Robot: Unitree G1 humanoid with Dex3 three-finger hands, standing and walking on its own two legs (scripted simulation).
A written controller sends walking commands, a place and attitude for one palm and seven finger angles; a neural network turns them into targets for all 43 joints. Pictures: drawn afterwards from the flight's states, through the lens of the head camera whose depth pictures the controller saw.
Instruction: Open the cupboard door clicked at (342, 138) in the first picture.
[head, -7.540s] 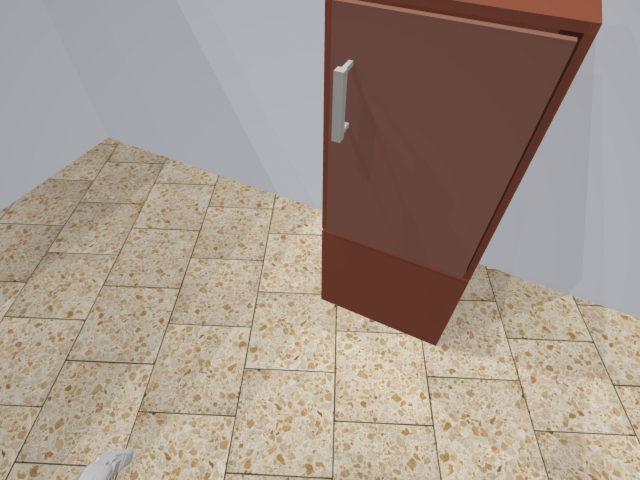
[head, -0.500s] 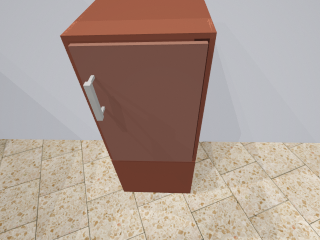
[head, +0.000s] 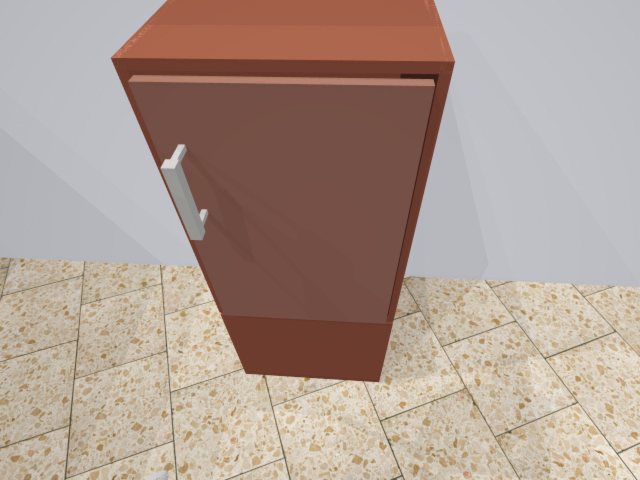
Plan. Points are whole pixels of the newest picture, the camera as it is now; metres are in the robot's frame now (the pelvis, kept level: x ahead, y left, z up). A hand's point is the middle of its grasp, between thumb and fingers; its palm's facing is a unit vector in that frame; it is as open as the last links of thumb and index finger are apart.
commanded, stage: raise the hand with hooked fingers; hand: left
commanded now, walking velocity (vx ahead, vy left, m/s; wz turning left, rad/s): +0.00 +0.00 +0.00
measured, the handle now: (189, 194) +0.50 +0.25 +0.07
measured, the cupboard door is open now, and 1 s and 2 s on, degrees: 0 0 0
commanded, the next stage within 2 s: move the hooked fingers beside the handle in 2.00 s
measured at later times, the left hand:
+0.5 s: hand (142, 449) +0.16 +0.22 -0.01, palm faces +0.15 -0.99 -0.06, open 9.7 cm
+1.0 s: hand (122, 381) +0.22 +0.26 +0.02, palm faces +0.01 -1.00 -0.08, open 12.7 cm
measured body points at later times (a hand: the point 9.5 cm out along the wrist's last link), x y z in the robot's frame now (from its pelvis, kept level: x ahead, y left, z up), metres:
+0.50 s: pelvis -0.01 +0.00 -0.07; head +0.05 +0.03 +0.38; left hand +0.14 +0.28 -0.01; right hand +0.24 -0.20 -0.12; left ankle -0.04 +0.11 -0.74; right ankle +0.02 -0.08 -0.74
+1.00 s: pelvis -0.02 +0.03 -0.04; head +0.02 +0.04 +0.41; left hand +0.21 +0.31 +0.03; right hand +0.15 -0.23 -0.11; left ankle -0.04 +0.11 -0.74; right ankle +0.02 -0.08 -0.74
